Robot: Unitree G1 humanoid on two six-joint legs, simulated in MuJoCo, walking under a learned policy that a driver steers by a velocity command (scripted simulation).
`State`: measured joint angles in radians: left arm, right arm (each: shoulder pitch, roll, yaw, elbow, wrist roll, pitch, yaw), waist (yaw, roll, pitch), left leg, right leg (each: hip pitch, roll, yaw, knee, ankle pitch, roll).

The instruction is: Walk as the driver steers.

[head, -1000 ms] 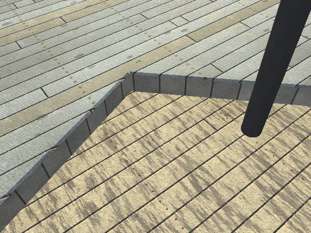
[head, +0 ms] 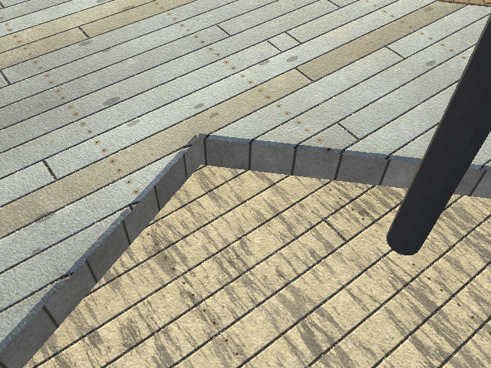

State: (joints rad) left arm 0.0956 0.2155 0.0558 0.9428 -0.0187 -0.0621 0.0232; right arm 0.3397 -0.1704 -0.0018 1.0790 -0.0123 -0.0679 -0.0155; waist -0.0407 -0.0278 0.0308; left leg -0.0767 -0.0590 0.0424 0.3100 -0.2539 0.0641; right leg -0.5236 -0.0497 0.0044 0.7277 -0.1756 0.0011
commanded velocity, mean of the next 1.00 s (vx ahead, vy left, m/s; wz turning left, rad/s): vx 0.28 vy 0.00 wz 0.00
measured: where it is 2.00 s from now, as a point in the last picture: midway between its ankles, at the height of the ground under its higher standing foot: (230, 252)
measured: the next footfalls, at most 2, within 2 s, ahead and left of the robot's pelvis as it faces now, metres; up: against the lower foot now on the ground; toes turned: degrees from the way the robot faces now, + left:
right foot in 0.10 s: +0.19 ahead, -0.13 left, +0.00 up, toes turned -3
left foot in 0.24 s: +0.01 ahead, +0.08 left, +0.00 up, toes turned +2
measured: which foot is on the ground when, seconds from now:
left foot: down 0.00-0.16, up 0.18-0.22, down 0.24-0.52, up 0.54-1.00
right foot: up 0.00-0.08, down 0.10-1.00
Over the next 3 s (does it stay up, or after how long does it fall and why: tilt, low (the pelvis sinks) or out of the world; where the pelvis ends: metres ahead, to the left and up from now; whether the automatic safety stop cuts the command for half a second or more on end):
stays up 1.43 0.34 0.13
